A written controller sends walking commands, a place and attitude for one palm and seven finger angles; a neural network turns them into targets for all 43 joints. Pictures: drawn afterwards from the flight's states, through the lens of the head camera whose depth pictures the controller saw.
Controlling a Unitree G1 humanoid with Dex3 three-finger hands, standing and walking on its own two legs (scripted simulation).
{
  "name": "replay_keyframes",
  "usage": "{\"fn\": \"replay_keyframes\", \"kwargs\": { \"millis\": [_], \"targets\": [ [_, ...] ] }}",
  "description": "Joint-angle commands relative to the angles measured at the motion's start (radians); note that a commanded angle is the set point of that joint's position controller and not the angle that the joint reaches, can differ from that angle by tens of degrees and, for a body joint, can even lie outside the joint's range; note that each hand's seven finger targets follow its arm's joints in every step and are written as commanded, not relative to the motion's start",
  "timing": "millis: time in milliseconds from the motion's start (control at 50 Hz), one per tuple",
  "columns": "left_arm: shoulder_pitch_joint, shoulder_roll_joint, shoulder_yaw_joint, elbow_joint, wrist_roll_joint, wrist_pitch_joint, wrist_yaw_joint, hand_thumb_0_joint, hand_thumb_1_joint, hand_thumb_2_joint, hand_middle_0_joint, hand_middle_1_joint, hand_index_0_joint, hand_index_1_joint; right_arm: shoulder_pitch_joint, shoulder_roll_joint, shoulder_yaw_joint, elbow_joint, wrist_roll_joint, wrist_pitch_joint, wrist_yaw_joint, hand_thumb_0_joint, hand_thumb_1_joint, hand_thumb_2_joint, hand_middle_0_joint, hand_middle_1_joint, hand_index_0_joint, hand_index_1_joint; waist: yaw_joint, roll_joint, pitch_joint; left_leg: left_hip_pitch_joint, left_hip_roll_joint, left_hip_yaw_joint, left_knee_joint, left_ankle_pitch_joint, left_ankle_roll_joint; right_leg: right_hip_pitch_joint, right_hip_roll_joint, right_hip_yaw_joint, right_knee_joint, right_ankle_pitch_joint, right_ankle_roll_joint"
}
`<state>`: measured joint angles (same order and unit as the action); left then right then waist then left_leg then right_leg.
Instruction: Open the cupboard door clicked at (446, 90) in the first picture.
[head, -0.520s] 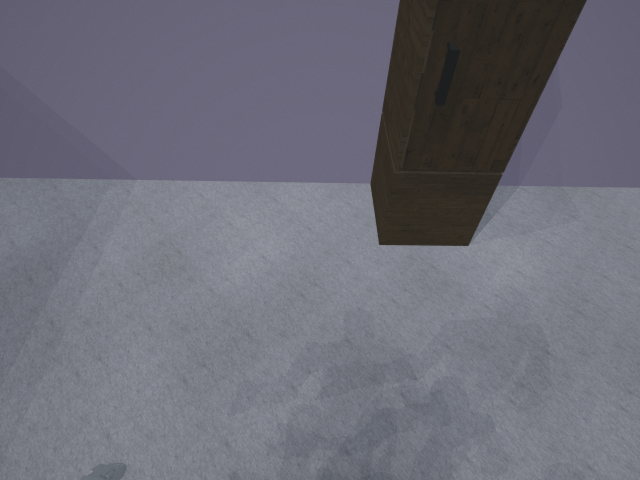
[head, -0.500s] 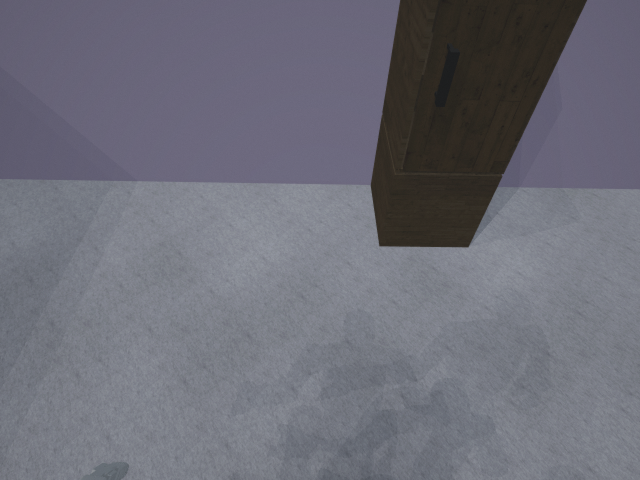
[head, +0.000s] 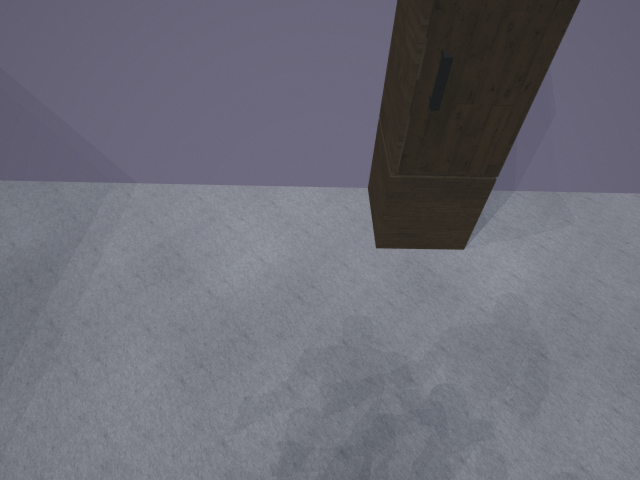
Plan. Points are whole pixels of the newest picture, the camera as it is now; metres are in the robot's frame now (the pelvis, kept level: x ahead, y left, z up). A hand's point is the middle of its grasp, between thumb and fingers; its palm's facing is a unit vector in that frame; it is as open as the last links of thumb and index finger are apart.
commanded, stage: stand and wait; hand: left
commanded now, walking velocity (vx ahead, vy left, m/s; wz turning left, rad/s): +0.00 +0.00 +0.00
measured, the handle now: (439, 80) +1.11 -0.26 -0.01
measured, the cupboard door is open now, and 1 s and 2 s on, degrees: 0 0 0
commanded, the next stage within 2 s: look at it before walking up in 0.42 s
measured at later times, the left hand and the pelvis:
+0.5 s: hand out of the picture +0.07 +0.24 -0.15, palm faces -0.04 -0.94 -0.33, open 7.4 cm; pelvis -0.01 -0.01 +0.00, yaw +0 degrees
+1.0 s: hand out of the picture +0.07 +0.24 -0.15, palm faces -0.03 -0.94 -0.33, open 7.4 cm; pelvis +0.00 -0.01 +0.00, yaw +0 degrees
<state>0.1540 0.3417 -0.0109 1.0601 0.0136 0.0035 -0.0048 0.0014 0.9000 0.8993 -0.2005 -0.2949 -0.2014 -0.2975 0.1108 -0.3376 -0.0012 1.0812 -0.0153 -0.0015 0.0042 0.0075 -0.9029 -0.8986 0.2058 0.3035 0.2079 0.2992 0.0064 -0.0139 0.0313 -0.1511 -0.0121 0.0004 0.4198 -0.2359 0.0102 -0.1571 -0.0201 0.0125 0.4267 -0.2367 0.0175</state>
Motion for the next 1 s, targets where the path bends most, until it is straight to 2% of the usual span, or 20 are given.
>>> {"fn": "replay_keyframes", "kwargs": {
  "millis": [0, 120, 200, 240, 300, 400, 440, 600, 720, 900, 980],
  "targets": [
    [-0.057, 0.201, 0.047, -0.059, -0.003, -0.026, 0.017, 0.000, 0.900, 0.900, -0.200, -0.300, -0.200, -0.300, -0.062, -0.204, -0.040, -0.061, 0.006, -0.033, -0.016, 0.000, -0.900, -0.900, 0.200, 0.300, 0.200, 0.300, -0.004, 0.018, -0.066, -0.004, 0.120, -0.096, -0.088, 0.130, 0.026, 0.015, -0.096, 0.083, -0.068, 0.130, -0.045],
    [-0.054, 0.204, 0.045, -0.045, -0.004, -0.028, 0.018, 0.000, 0.900, 0.900, -0.200, -0.300, -0.200, -0.300, -0.051, -0.207, -0.038, -0.042, 0.007, -0.032, -0.015, 0.000, -0.900, -0.900, 0.200, 0.300, 0.200, 0.300, -0.004, 0.005, -0.059, 0.000, 0.122, -0.095, -0.093, 0.128, 0.024, 0.011, -0.100, 0.087, -0.081, 0.129, -0.046],
    [-0.055, 0.205, 0.044, -0.040, -0.003, -0.027, 0.017, 0.000, 0.900, 0.900, -0.200, -0.300, -0.200, -0.300, -0.048, -0.207, -0.037, -0.032, 0.007, -0.030, -0.013, 0.000, -0.900, -0.900, 0.200, 0.300, 0.200, 0.300, -0.003, 0.019, -0.037, -0.013, 0.122, -0.096, -0.106, 0.087, 0.022, -0.004, -0.098, 0.091, -0.093, 0.082, -0.045],
    [-0.055, 0.206, 0.044, -0.038, -0.003, -0.028, 0.017, 0.000, 0.900, 0.900, -0.200, -0.300, -0.200, -0.300, -0.045, -0.206, -0.038, -0.030, 0.007, -0.030, -0.013, 0.000, -0.900, -0.900, 0.200, 0.300, 0.200, 0.300, -0.005, 0.004, -0.043, -0.009, 0.122, -0.097, -0.105, 0.086, 0.021, -0.006, -0.098, 0.098, -0.098, 0.075, -0.046],
    [-0.057, 0.205, 0.044, -0.038, -0.002, -0.028, 0.017, 0.000, 0.900, 0.900, -0.200, -0.300, -0.200, -0.300, -0.040, -0.206, -0.038, -0.028, 0.006, -0.031, -0.012, 0.000, -0.900, -0.900, 0.200, 0.300, 0.200, 0.300, -0.007, 0.012, -0.043, -0.010, 0.122, -0.097, -0.110, 0.078, 0.020, -0.011, -0.097, 0.097, -0.100, 0.062, -0.046],
    [-0.063, 0.204, 0.045, -0.042, -0.002, -0.030, 0.017, 0.000, 0.900, 0.900, -0.200, -0.300, -0.200, -0.300, -0.041, -0.205, -0.038, -0.027, 0.006, -0.031, -0.012, 0.000, -0.900, -0.900, 0.200, 0.300, 0.200, 0.300, -0.008, 0.000, -0.042, -0.008, 0.122, -0.099, -0.107, 0.094, 0.018, -0.014, -0.096, 0.102, -0.101, 0.074, -0.046],
    [-0.059, 0.203, 0.044, -0.041, -0.002, -0.030, 0.016, 0.000, 0.900, 0.900, -0.200, -0.300, -0.200, -0.300, -0.046, -0.205, -0.038, -0.026, 0.006, -0.032, -0.012, 0.000, -0.900, -0.900, 0.200, 0.300, 0.200, 0.300, -0.006, 0.017, -0.043, -0.004, 0.124, -0.094, -0.105, 0.101, 0.018, -0.016, -0.097, 0.100, -0.100, 0.087, -0.046],
    [-0.059, 0.203, 0.046, -0.042, -0.002, -0.033, 0.017, 0.000, 0.900, 0.900, -0.200, -0.300, -0.200, -0.300, -0.045, -0.204, -0.037, -0.030, 0.007, -0.034, -0.013, 0.000, -0.900, -0.900, 0.200, 0.300, 0.200, 0.300, -0.006, 0.015, -0.072, 0.016, 0.128, -0.092, -0.099, 0.149, 0.017, 0.008, -0.100, 0.095, -0.093, 0.143, -0.047],
    [-0.062, 0.202, 0.045, -0.039, -0.001, -0.030, 0.016, 0.000, 0.900, 0.900, -0.200, -0.300, -0.200, -0.300, -0.053, -0.205, -0.036, -0.030, 0.007, -0.033, -0.014, 0.000, -0.900, -0.900, 0.200, 0.300, 0.200, 0.300, -0.005, 0.020, -0.049, 0.009, 0.129, -0.097, -0.114, 0.129, 0.017, 0.001, -0.096, 0.091, -0.100, 0.119, -0.044],
    [-0.057, 0.204, 0.046, -0.036, -0.001, -0.031, 0.016, 0.000, 0.900, 0.900, -0.200, -0.300, -0.200, -0.300, -0.054, -0.208, -0.036, -0.031, 0.008, -0.034, -0.015, 0.000, -0.900, -0.900, 0.200, 0.300, 0.200, 0.300, -0.003, 0.014, -0.071, 0.031, 0.131, -0.096, -0.109, 0.167, 0.018, 0.017, -0.099, 0.087, -0.100, 0.155, -0.043],
    [-0.058, 0.205, 0.045, -0.035, -0.002, -0.031, 0.016, 0.000, 0.900, 0.900, -0.200, -0.300, -0.200, -0.300, -0.056, -0.207, -0.035, -0.030, 0.009, -0.033, -0.015, 0.000, -0.900, -0.900, 0.200, 0.300, 0.200, 0.300, -0.003, 0.012, -0.059, 0.028, 0.129, -0.097, -0.112, 0.171, 0.016, 0.015, -0.099, 0.088, -0.102, 0.164, -0.044]
  ]
}}
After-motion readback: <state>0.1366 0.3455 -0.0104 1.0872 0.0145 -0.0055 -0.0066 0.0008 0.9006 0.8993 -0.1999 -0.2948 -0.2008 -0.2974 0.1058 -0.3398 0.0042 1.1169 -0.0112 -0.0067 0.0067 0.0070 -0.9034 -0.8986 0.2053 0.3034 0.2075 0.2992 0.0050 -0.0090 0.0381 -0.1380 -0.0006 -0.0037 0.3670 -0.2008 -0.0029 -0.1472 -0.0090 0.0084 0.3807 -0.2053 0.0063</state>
